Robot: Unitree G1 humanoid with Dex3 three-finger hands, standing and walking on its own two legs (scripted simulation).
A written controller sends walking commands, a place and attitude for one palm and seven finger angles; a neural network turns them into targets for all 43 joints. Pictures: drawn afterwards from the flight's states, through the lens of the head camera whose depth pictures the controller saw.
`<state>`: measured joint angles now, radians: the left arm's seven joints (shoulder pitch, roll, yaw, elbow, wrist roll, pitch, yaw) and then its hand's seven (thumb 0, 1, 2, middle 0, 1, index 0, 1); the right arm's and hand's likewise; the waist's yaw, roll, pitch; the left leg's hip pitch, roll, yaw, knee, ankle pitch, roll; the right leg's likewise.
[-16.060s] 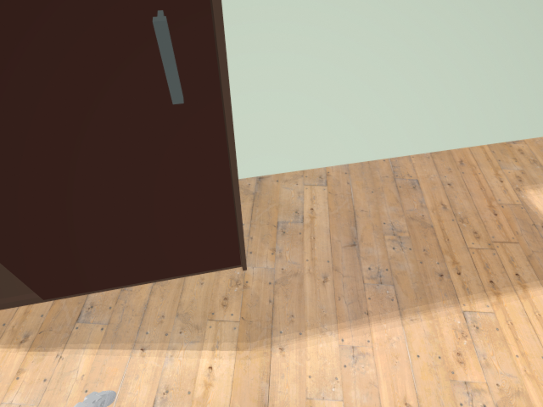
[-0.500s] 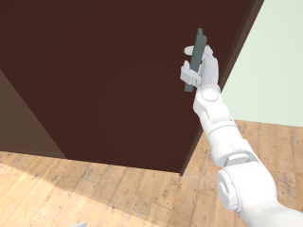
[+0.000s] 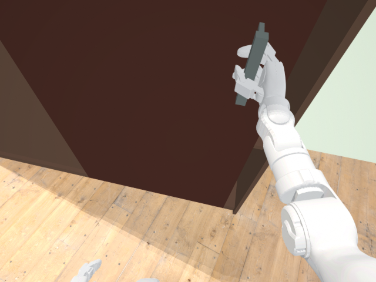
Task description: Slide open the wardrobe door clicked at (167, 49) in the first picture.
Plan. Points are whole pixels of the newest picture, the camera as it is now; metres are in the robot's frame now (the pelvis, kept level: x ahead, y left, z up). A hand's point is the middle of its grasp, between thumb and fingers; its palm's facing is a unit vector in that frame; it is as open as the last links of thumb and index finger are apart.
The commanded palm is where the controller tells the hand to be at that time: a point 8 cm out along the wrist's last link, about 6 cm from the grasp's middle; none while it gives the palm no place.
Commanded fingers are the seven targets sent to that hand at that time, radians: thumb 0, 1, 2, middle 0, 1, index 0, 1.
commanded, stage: step sideways, sliding the door along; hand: right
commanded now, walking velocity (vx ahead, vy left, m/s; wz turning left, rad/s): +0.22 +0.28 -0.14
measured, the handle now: (250, 66) +0.53 -0.06 +0.18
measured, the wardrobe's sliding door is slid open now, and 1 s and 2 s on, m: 0.06 0.16 0.60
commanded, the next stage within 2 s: none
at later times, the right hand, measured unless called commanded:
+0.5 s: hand (232, 81) +0.48 -0.02 +0.17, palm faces +0.04 +1.00 -0.08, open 6.2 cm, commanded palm +0.47 +0.00 +0.18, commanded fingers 0.00 -0.90 -0.90 0.45 1.40 0.45 1.40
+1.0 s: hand (188, 71) +0.50 +0.07 +0.17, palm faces +0.32 +0.94 -0.12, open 6.3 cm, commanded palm +0.47 +0.10 +0.18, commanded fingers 0.00 -0.90 -0.90 0.45 1.40 0.45 1.40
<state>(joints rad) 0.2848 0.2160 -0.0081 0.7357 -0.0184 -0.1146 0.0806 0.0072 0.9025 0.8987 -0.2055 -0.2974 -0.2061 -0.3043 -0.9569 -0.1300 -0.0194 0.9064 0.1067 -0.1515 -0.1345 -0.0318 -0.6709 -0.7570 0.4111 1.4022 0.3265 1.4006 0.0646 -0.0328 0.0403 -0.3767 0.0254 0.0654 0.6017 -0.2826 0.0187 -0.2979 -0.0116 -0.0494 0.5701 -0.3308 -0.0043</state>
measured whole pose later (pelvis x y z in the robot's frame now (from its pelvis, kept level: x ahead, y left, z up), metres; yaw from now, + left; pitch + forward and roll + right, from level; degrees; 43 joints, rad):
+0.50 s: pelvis +0.03 +0.10 +0.00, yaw -7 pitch -1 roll +0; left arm 0.05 0.20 0.04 0.66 -0.02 -0.11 0.03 0.01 0.90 0.90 -0.20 -0.30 -0.20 -0.30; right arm -0.90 -0.14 0.06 0.50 0.10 -0.11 -0.07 -0.05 -0.69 -0.86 0.45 1.40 0.24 1.40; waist -0.06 -0.01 0.28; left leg -0.48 0.01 -0.01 0.99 -0.46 0.02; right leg -0.30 -0.14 -0.07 0.61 -0.28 0.06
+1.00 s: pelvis +0.12 +0.29 -0.02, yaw -14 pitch -3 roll +1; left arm 0.11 0.20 0.03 0.58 -0.05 -0.13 0.00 0.01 0.90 0.90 -0.20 -0.30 -0.20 -0.30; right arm -0.64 -0.18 0.00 0.18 0.08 -0.10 -0.11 -0.03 -0.71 -0.85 0.45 1.40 0.21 1.40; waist -0.09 -0.07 0.30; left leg -0.35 -0.02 0.06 0.70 -0.27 0.02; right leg -0.22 -0.29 -0.02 0.66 -0.34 0.12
